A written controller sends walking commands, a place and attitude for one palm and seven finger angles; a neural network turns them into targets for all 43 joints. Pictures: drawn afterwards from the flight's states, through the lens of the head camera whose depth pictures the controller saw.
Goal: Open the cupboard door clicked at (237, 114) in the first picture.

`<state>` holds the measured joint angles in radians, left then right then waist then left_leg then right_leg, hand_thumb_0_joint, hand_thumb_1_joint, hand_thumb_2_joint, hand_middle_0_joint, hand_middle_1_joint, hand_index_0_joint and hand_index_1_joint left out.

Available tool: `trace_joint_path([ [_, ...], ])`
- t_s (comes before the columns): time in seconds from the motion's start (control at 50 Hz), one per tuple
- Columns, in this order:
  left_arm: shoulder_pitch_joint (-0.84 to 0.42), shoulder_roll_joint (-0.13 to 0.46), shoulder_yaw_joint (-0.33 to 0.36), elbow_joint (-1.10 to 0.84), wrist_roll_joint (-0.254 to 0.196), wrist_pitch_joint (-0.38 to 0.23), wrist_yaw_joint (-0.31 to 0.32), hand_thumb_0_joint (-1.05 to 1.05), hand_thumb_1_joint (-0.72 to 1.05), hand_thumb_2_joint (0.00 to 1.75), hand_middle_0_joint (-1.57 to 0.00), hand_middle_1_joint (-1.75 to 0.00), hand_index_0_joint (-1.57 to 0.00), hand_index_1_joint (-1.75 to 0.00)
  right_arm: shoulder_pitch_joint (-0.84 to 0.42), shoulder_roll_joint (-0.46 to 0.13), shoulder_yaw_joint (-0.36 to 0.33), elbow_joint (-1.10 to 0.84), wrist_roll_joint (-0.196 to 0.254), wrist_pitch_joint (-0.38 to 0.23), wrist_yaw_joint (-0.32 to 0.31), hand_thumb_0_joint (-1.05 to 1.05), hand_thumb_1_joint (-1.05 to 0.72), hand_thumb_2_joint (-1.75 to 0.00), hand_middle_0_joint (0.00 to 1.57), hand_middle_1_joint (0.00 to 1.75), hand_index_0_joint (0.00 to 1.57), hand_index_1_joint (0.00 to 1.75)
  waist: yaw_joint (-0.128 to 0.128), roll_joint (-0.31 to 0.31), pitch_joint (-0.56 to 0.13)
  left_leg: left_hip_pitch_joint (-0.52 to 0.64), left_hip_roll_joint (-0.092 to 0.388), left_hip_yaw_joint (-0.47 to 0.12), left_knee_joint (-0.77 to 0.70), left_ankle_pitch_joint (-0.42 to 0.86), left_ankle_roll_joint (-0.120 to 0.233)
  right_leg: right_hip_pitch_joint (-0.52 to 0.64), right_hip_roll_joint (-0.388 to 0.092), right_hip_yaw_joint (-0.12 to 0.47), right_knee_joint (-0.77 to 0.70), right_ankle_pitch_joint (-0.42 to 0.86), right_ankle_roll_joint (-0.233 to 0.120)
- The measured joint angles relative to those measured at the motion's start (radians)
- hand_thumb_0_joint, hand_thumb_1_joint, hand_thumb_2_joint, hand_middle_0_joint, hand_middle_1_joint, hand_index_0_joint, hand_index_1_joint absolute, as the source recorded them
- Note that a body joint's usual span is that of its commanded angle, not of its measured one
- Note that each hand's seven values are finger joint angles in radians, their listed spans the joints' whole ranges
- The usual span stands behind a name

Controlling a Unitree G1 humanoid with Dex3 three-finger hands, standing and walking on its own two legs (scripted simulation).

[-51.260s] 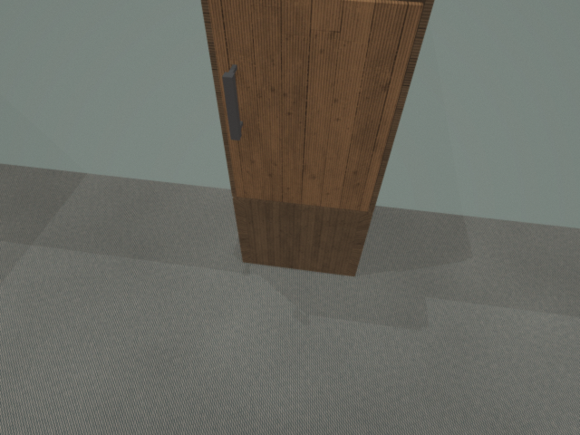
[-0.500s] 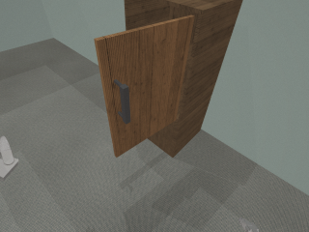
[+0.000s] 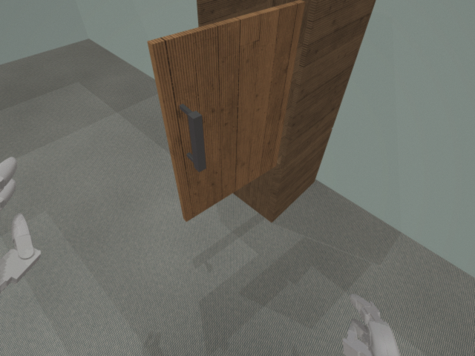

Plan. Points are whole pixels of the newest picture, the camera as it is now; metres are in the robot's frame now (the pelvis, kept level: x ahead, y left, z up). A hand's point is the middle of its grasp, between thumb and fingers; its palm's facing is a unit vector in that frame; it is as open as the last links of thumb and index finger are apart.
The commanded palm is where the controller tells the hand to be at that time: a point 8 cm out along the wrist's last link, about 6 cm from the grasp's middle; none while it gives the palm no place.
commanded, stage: stop stepping back and stand still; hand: left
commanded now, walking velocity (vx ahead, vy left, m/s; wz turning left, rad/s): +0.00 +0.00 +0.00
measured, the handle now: (192, 138) +0.59 +0.14 +0.01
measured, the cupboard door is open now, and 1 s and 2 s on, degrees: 83 83 83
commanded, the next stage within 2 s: let the arm hang, fingers relaxed in 0.46 s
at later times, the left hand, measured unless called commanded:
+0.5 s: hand (10, 263) +0.19 +0.28 +0.15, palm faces +0.41 -0.77 -0.48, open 7.4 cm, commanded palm +0.13 +0.32 +0.18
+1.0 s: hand out of the picture -0.05 +0.18 -0.18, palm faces +0.04 -0.99 -0.17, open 7.2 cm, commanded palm none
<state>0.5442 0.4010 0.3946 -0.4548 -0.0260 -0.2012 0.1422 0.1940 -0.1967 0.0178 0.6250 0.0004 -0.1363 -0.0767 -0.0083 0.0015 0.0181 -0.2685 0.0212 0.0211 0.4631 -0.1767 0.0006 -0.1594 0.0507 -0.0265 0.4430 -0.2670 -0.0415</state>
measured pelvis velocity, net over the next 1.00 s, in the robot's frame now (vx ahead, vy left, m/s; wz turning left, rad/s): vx -0.01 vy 0.01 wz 0.04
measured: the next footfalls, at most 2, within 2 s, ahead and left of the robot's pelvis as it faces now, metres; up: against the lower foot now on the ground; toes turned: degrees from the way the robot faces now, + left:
none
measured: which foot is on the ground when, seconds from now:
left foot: down 0.00-1.00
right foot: down 0.00-1.00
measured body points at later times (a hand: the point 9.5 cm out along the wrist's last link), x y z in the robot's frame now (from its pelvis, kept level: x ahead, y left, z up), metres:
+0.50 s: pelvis -0.01 +0.02 +0.00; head +0.01 +0.02 +0.45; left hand +0.16 +0.32 +0.18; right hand +0.15 -0.21 -0.09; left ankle +0.04 +0.12 -0.74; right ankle -0.02 -0.09 -0.74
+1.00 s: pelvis -0.01 +0.01 +0.00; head +0.02 +0.02 +0.45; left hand -0.05 +0.24 -0.17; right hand +0.01 -0.25 -0.14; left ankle +0.04 +0.12 -0.74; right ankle -0.02 -0.09 -0.74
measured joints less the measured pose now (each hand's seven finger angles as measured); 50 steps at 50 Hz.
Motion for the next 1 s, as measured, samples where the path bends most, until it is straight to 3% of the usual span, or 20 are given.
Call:
trace_joint_path([
  [0.1, 0.026, 0.016, 0.01, -0.006, -0.009, -0.008, -0.001, 0.01, 0.89, 0.9, -0.22, -0.3, -0.21, -0.3, -0.009, 0.003, 0.005, -0.017, -0.002, 0.011, 0.002, 0.01, -0.9, -0.9, 0.21, 0.3, 0.2, 0.3, 0.002, 0.009, -0.015, -0.015, 0.007, -0.005, -0.003, 0.009, 0.002, 0.0, 0.008, -0.003, -0.036, 0.027, 0.001],
  [0.26, -0.002, -0.015, -0.005, 0.033, -0.006, 0.022, 0.007, 0.01, 0.89, 0.9, -0.21, -0.3, -0.21, -0.3, 0.019, -0.009, 0.006, 0.0, -0.001, 0.023, -0.006, 0.01, -0.9, -0.9, 0.21, 0.3, 0.2, 0.3, 0.015, 0.014, -0.012, -0.011, -0.006, -0.009, -0.032, 0.031, 0.014, 0.01, -0.004, -0.008, -0.069, 0.049, 0.014],
  [0.56, 0.021, 0.006, 0.002, 0.011, -0.007, 0.012, 0.008, 0.02, 0.89, 0.9, -0.21, -0.3, -0.21, -0.3, 0.032, -0.002, 0.007, 0.014, -0.003, 0.019, -0.004, 0.01, -0.9, -0.9, 0.21, 0.3, 0.2, 0.3, -0.001, 0.018, 0.002, -0.013, -0.018, -0.009, -0.051, 0.04, 0.022, 0.006, -0.015, -0.009, -0.083, 0.054, 0.023],
  [0.6, -0.056, 0.015, -0.061, 0.155, 0.022, 0.006, -0.033, 0.01, 0.89, 0.9, -0.21, -0.3, -0.2, -0.3, 0.012, -0.032, -0.006, 0.07, 0.002, -0.005, 0.037, 0.01, -0.9, -0.9, 0.21, 0.3, 0.2, 0.3, 0.009, 0.042, -0.015, -0.054, -0.024, -0.016, -0.011, 0.03, 0.025, -0.033, -0.021, -0.019, -0.037, 0.037, 0.025],
  [0.66, -0.216, -0.014, -0.201, 0.531, 0.047, 0.115, -0.098, 0.0, 0.9, 0.9, -0.2, -0.3, -0.2, -0.3, -0.047, -0.092, -0.011, 0.168, -0.006, 0.052, 0.073, 0.01, -0.9, -0.9, 0.21, 0.3, 0.2, 0.3, 0.02, 0.081, -0.031, -0.095, -0.039, -0.014, 0.049, 0.007, 0.036, -0.088, -0.038, -0.021, 0.059, -0.009, 0.028],
  [0.72, -0.301, -0.068, -0.302, 0.888, 0.06, 0.201, -0.131, 0.0, 0.9, 0.9, -0.2, -0.29, -0.19, -0.3, -0.084, -0.109, -0.011, 0.231, -0.017, 0.097, 0.083, 0.01, -0.9, -0.9, 0.21, 0.3, 0.21, 0.3, 0.003, 0.079, -0.021, -0.098, -0.047, -0.005, 0.072, -0.004, 0.038, -0.107, -0.048, -0.013, 0.113, -0.035, 0.03],
  [0.78, -0.319, -0.131, -0.37, 1.144, 0.061, 0.239, -0.143, 0.01, 0.91, 0.9, -0.2, -0.29, -0.19, -0.3, -0.081, -0.1, -0.01, 0.273, -0.024, 0.123, 0.084, 0.01, -0.9, -0.9, 0.21, 0.3, 0.2, 0.3, -0.015, 0.04, 0.003, -0.079, -0.046, -0.002, 0.065, -0.003, 0.032, -0.096, -0.048, -0.009, 0.121, -0.041, 0.024],
  [0.86, -0.296, -0.213, -0.417, 1.364, 0.053, 0.247, -0.144, 0.01, 0.91, 0.9, -0.2, -0.29, -0.2, -0.3, -0.041, -0.077, -0.007, 0.341, -0.027, 0.148, 0.075, 0.01, -0.9, -0.9, 0.2, 0.3, 0.2, 0.3, -0.018, -0.012, 0.034, -0.049, -0.038, -0.01, 0.032, 0.011, 0.022, -0.061, -0.038, -0.016, 0.08, -0.024, 0.015],
  [1.0, -0.236, -0.208, -0.395, 1.558, 0.041, 0.224, -0.136, 0.01, 0.96, 0.9, -0.21, -0.3, -0.2, -0.3, 0.044, -0.026, -0.009, 0.467, -0.022, 0.171, 0.056, 0.01, -0.91, -0.9, 0.2, 0.3, 0.2, 0.3, 0.01, -0.027, 0.061, -0.024, -0.023, -0.036, -0.009, 0.03, 0.009, -0.011, -0.018, -0.039, -0.006, 0.013, 0.002],
])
